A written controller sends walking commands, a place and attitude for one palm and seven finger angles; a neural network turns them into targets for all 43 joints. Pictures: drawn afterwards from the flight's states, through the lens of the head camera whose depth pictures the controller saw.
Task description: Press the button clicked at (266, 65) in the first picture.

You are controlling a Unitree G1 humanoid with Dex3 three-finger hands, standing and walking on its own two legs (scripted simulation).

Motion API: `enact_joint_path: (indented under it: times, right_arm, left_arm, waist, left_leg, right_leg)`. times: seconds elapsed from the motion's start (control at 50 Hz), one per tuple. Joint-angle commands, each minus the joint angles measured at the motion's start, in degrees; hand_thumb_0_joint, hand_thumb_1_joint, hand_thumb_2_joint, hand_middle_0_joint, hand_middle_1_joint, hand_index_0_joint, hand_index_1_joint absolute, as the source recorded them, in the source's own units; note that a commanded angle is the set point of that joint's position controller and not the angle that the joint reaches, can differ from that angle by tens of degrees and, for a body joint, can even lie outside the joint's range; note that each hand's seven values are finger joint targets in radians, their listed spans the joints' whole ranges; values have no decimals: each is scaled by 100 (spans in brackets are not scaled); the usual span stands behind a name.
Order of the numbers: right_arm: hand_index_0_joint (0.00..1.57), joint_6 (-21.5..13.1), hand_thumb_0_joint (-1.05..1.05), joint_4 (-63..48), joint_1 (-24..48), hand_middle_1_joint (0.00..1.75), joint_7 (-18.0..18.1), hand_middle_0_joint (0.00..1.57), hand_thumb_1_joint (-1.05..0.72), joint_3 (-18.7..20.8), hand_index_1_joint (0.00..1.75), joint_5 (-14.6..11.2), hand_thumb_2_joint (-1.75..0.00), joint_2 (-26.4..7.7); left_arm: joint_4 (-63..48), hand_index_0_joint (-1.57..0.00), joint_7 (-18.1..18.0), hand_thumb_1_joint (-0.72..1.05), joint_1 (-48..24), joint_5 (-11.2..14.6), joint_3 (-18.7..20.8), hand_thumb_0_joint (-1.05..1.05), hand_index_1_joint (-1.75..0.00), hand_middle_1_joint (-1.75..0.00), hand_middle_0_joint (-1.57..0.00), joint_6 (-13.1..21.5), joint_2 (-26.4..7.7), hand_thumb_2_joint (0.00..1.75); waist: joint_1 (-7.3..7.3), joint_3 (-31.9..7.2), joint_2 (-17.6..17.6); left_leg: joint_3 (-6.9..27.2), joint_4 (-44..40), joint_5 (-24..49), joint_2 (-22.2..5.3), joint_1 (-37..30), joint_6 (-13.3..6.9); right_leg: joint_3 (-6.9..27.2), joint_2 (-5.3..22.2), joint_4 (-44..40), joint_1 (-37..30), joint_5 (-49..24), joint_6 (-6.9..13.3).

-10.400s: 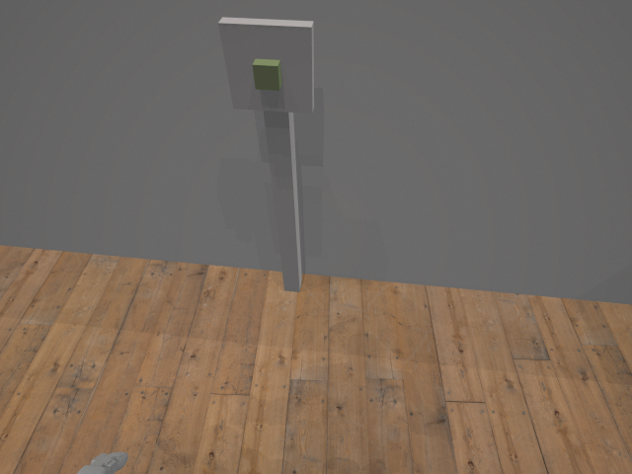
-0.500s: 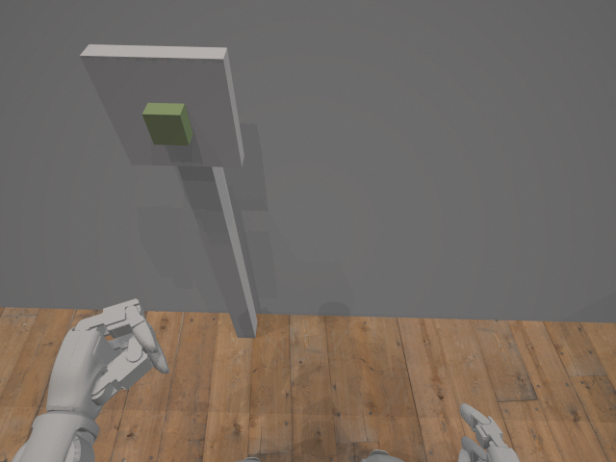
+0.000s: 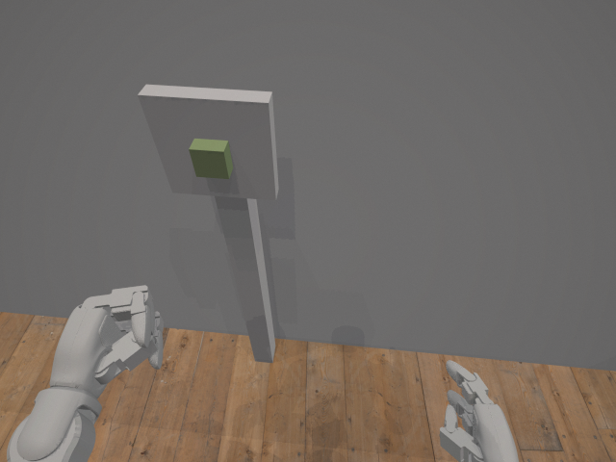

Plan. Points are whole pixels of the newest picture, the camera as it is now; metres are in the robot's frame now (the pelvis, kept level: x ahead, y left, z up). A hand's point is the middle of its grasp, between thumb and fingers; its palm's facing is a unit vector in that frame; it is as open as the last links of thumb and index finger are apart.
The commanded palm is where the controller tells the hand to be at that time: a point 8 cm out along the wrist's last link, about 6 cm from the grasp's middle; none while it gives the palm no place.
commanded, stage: raise the hand and make a fist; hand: left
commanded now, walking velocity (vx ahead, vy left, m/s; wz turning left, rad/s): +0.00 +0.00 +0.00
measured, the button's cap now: (212, 157) +0.50 +0.20 +0.13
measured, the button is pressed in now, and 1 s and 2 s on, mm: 0 0 0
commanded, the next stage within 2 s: aim a knuckle at the button in 0.64 s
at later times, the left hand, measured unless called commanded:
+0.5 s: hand (148, 320) +0.23 +0.20 +0.12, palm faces +0.03 -1.00 -0.05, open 3.1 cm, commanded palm +0.20 +0.25 +0.13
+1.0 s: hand (166, 308) +0.25 +0.18 +0.12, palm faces +0.03 -1.00 -0.05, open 3.1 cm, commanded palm +0.23 +0.23 +0.12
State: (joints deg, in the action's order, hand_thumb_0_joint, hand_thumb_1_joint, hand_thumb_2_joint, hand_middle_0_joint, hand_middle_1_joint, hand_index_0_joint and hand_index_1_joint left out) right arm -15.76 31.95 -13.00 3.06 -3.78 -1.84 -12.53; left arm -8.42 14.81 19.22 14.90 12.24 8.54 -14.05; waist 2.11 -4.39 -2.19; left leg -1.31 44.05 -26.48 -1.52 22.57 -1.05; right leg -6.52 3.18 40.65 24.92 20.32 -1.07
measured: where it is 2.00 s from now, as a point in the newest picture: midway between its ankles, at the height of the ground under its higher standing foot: outside the picture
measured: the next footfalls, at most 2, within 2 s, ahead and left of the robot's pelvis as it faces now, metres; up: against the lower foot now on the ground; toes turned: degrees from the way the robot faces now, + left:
none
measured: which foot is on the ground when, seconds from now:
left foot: down 0.00-1.00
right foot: down 0.00-1.00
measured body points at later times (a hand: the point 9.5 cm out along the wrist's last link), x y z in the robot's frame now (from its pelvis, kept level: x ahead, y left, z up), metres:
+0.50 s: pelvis +0.00 -0.01 +0.01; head -0.01 -0.02 +0.46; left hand +0.23 +0.25 +0.13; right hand +0.16 -0.24 -0.06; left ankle -0.04 +0.10 -0.71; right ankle +0.00 -0.13 -0.71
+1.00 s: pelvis -0.02 -0.02 +0.01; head -0.03 -0.04 +0.46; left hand +0.24 +0.24 +0.13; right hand +0.15 -0.25 -0.06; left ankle -0.04 +0.10 -0.71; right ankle +0.00 -0.13 -0.71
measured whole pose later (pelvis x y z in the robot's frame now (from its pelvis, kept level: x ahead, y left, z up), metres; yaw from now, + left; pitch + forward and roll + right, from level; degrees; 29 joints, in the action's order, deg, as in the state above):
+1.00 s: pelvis -0.02 -0.02 +0.01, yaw +0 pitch +0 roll +0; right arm -16.4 37.0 -13.7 5.7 -3.9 -2.5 -14.6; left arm 5.3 16.2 3.5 14.9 14.4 5.4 -15.0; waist 2.1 -1.0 -2.8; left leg -1.5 35.7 -20.7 -2.0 14.9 0.5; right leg -6.5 2.2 34.4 18.3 16.0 0.7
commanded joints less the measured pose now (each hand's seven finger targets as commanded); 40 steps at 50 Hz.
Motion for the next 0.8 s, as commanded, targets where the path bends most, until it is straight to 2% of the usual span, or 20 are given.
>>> enact_joint_path:
  times: [0.0,0.04,0.08,0.16,0.2,0.22,0.26,0.28,0.34,0.38,0.4,0.46,0.48,0.54,0.56,0.58,0.66,0.68,0.76,0.78]
  right_arm:
    - [20,-292,0,-721,229,30,63,20,-90,352,30,-19,-90,-834]
    - [20,-286,0,-695,248,30,75,20,-90,338,30,-24,-90,-832]
    - [20,-272,0,-673,289,30,86,20,-90,314,30,-16,-90,-852]
    - [20,-299,0,-650,327,30,110,20,-90,308,30,-38,-90,-840]
    - [20,-301,0,-630,368,30,118,20,-90,297,30,-41,-90,-850]
    - [20,-308,0,-616,372,30,125,20,-90,301,30,-46,-90,-864]
    - [20,-316,0,-597,386,30,125,20,-90,293,30,-60,-90,-846]
    - [20,-310,0,-607,399,30,117,20,-90,300,30,-58,-90,-861]
    - [20,-298,0,-635,416,30,120,20,-90,321,30,-53,-90,-870]
    - [20,-290,0,-643,421,30,107,20,-90,318,30,-40,-90,-876]
    - [20,-299,0,-660,443,30,101,20,-90,324,30,-40,-90,-863]
    - [20,-318,0,-640,423,30,118,20,-90,327,30,-35,-90,-831]
    - [20,-315,0,-618,413,30,119,20,-90,310,30,-13,-90,-850]
    - [20,-347,0,-595,462,30,141,20,-90,302,30,-45,-90,-827]
    - [20,-360,0,-584,446,30,157,20,-90,306,30,-54,-90,-828]
    - [20,-361,0,-574,449,30,160,20,-90,292,30,-41,-90,-852]
    - [20,-406,0,-578,490,30,211,20,-90,304,30,-65,-90,-845]
    - [20,-408,0,-570,491,30,211,20,-90,287,30,-42,-90,-855]
    - [20,-466,0,-537,489,30,219,20,-90,287,30,-46,-90,-833]
    - [20,-452,0,-471,460,30,234,20,-90,281,30,-26,-90,-861]
  left_arm:
    - [-1173,-130,110,90,-844,198,524,0,-150,-150,-130,220,-801,90]
    - [-1141,-130,163,90,-963,216,589,0,-150,-150,-130,144,-865,90]
    - [-1026,-130,210,90,-1065,246,663,0,-150,-150,-130,45,-961,90]
    - [-1078,-130,247,90,-1335,289,812,0,-150,-150,-130,-44,-1091,90]
    - [-986,-130,276,90,-1446,339,861,0,-150,-150,-130,-103,-1119,90]
    - [-1033,-130,272,90,-1549,329,911,0,-150,-150,-130,-114,-1194,90]
    - [-714,-130,291,90,-1325,348,802,0,-150,-150,-130,-227,-967,90]
    - [-664,-130,318,90,-1260,372,766,0,-150,-150,-130,-251,-921,90]
    - [-729,-130,322,90,-1272,333,815,0,-150,-150,-130,-307,-989,90]
    - [-821,-130,264,90,-1337,297,841,0,-150,-150,-130,-276,-1064,90]
    - [-1015,-130,227,90,-1446,262,855,0,-150,-150,-130,-214,-1101,90]
    - [-1011,-130,117,90,-1475,241,898,0,-150,-150,-130,-76,-1086,90]
    - [-974,-130,99,90,-1524,240,898,0,-150,-150,-130,-42,-1124,90]
    - [-893,-130,112,90,-1604,209,775,0,-150,-150,-130,18,-1011,90]
    - [-842,-130,121,90,-1595,208,764,0,-150,-150,-130,17,-1003,90]
    - [-764,-130,143,90,-1595,205,739,0,-150,-150,-130,0,-1024,90]
    - [-734,-130,226,90,-1586,238,740,0,-150,-150,-130,-38,-1011,90]
    - [-655,-130,240,90,-1582,270,795,0,-150,-150,-130,-60,-1055,90]
    - [-778,-130,198,90,-1908,243,711,0,-150,-150,-130,29,-997,90]
    - [-551,-130,178,90,-2025,244,781,0,-150,-150,-130,20,-1096,90]
  waist:
    - [-121,-751,-18]
    - [-101,-790,-156]
    - [-76,-723,-48]
    - [-31,-811,-161]
    - [-19,-733,37]
    - [-4,-789,-67]
    - [7,-516,-119]
    - [7,-487,173]
    - [32,-518,46]
    - [26,-428,137]
    - [49,-545,-91]
    - [30,-506,-166]
    - [9,-441,83]
    - [-11,-320,-212]
    - [-19,-316,-193]
    - [-28,-255,41]
    - [-15,-373,45]
    - [-11,-291,173]
    - [-40,-409,-38]
    - [-91,-246,225]
  left_leg:
    - [292,-865,2878,49,-338,120]
    - [285,-941,2860,60,-419,129]
    - [288,-1008,2823,61,-432,118]
    - [271,-1157,2916,65,-648,125]
    - [273,-1236,2826,73,-633,104]
    - [271,-1272,2856,69,-692,107]
    - [238,-1336,2738,77,-650,132]
    - [240,-1350,2666,76,-610,109]
    - [170,-1387,2529,108,-612,85]
    - [179,-1416,2387,101,-564,76]
    - [167,-1432,2439,115,-645,76]
    - [142,-1462,2258,121,-681,81]
    - [156,-1472,2177,113,-618,66]
    - [126,-1518,1904,136,-615,67]
    - [127,-1518,1879,132,-653,58]
    - [150,-1523,1811,125,-580,46]
    - [113,-1504,1688,148,-584,19]
    - [120,-1473,1690,144,-525,10]
    - [118,-1483,1766,157,-617,26]
    - [130,-1443,1710,143,-523,11]
  right_leg:
    - [52,-328,-380,-892,-2174,188]
    - [54,-309,-455,-983,-2167,192]
    - [65,-327,-533,-1108,-2165,212]
    - [64,-302,-660,-1260,-2245,206]
    - [80,-313,-739,-1347,-2239,209]
    - [81,-307,-753,-1388,-2239,213]
    - [59,-305,-820,-1297,-2121,214]
    - [64,-322,-860,-1366,-2101,215]
    - [115,-286,-906,-1386,-2084,201]
    - [135,-307,-948,-1384,-1904,209]
    - [164,-294,-940,-1433,-1942,219]
    - [176,-291,-1001,-1368,-1756,211]
    - [188,-309,-1034,-1401,-1678,210]
    - [226,-277,-1105,-1300,-1406,208]
    - [219,-283,-1117,-1268,-1378,207]
    - [237,-298,-1150,-1303,-1296,205]
    - [308,-259,-1216,-1329,-1163,168]
    - [358,-267,-1240,-1342,-1160,172]
    - [311,-247,-1174,-1331,-1289,163]
    - [361,-265,-1213,-1271,-1212,153]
